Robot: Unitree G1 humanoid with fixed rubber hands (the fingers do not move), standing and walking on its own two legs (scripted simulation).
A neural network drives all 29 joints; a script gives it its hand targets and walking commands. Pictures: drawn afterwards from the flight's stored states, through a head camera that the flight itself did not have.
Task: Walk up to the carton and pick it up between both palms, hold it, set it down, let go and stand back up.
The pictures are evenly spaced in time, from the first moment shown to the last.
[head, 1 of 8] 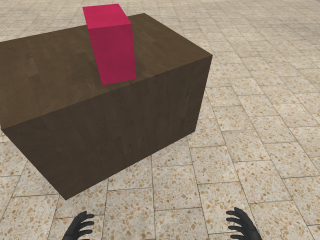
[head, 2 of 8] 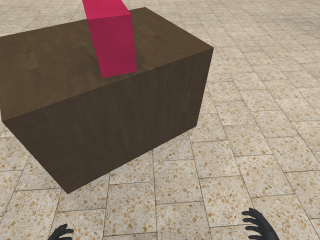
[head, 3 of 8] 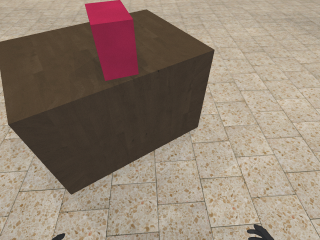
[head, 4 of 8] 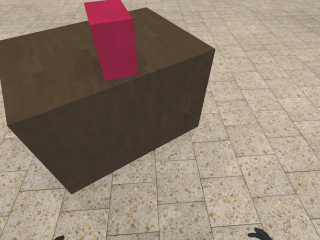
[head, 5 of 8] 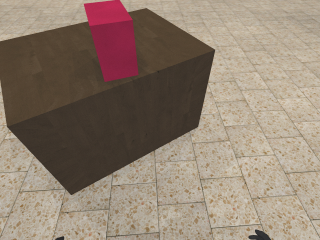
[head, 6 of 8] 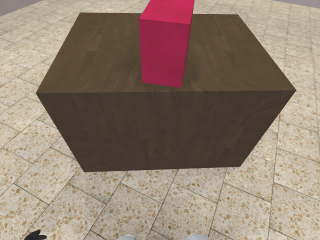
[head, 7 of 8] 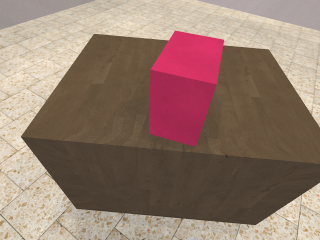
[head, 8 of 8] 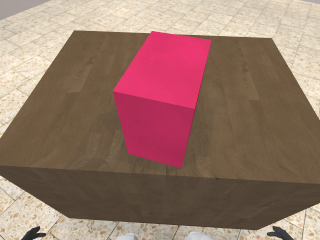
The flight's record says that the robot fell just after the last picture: no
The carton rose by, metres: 0.00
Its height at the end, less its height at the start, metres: +0.00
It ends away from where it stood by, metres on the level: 0.00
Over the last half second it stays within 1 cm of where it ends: yes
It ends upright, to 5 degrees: yes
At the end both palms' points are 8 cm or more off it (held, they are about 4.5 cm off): yes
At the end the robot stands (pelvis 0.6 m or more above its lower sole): yes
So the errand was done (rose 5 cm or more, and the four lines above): no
